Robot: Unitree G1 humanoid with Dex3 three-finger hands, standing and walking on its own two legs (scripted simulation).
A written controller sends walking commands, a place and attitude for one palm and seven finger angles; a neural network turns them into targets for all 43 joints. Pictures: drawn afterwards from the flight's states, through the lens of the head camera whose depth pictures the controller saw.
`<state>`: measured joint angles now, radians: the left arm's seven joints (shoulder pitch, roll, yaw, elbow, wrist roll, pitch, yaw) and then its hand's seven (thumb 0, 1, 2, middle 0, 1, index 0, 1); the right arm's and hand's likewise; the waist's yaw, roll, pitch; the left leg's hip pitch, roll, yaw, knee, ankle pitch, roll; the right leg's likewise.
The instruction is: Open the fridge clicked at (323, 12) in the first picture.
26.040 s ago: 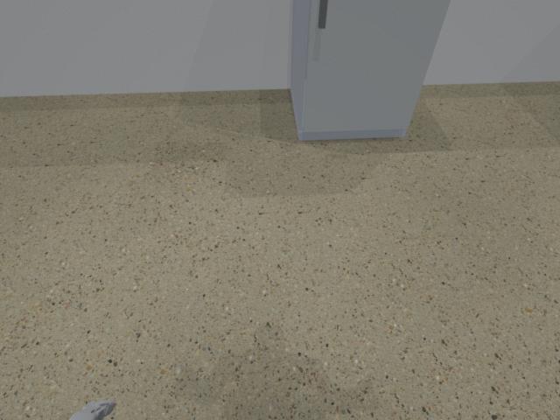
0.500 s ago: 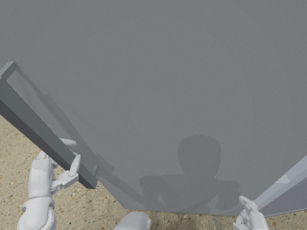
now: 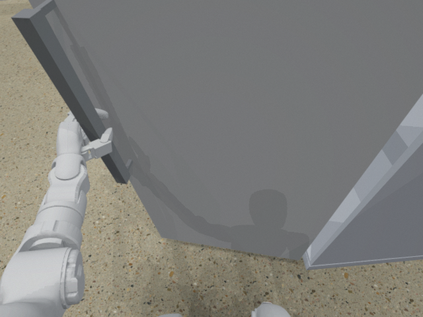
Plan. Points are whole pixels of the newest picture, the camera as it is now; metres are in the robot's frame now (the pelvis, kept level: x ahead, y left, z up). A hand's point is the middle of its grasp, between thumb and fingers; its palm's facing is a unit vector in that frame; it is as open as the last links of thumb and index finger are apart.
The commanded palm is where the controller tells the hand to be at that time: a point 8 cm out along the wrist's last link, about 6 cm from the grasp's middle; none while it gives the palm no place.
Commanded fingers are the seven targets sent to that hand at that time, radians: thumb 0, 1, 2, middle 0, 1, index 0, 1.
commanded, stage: stop walking and hold the door back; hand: left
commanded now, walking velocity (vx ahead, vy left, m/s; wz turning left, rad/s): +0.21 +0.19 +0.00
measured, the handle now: (96, 114) +0.46 +0.27 +0.12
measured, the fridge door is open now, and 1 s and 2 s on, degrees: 75 70 70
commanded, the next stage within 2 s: loosen the grip on the handle in 0.80 s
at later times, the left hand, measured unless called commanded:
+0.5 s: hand (115, 116) +0.49 +0.24 +0.10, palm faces +0.20 -0.97 -0.16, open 6.5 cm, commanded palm +0.43 +0.31 +0.08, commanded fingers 0.00 0.90 0.90 -0.45 -1.40 -0.45 -1.40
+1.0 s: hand (110, 121) +0.47 +0.25 +0.09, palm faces +0.12 -0.97 -0.21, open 6.4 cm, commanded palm +0.43 +0.30 +0.09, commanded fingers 0.00 0.17 0.55 -0.45 -1.40 -0.45 -1.40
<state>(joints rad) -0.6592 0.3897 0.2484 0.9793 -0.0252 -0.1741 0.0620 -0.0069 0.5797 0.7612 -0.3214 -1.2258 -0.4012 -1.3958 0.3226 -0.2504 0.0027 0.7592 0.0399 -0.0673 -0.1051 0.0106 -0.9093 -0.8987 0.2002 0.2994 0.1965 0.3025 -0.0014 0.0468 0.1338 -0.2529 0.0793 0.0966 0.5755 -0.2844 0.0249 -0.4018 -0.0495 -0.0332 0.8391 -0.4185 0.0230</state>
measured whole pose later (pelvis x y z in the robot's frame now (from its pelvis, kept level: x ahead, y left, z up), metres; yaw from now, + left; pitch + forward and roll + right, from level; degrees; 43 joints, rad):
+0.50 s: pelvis +0.02 +0.04 +0.00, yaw -7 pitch -2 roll +0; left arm -0.65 0.47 0.41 0.95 -0.01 -0.21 0.01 0.03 0.56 0.74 -0.32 -1.31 -0.41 -1.37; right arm 0.27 -0.33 -0.05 0.69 0.03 -0.10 -0.08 0.01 -0.91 -0.90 0.20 0.30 0.19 0.30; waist -0.10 -0.04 0.13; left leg -0.28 0.04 0.10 0.55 -0.24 0.01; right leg -0.34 -0.03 0.07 0.70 -0.38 0.03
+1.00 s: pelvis +0.02 +0.06 +0.00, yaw -8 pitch +3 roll +0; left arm -0.63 0.43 0.36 0.93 0.07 -0.15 -0.05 -0.03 0.52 0.74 -0.36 -1.34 -0.43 -1.39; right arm 0.23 -0.25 0.00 0.68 0.00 -0.12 -0.06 0.01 -0.91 -0.90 0.20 0.30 0.20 0.30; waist -0.03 -0.04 -0.01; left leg -0.35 0.02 0.12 0.53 -0.22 0.02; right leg -0.32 -0.03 -0.06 0.57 -0.29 -0.01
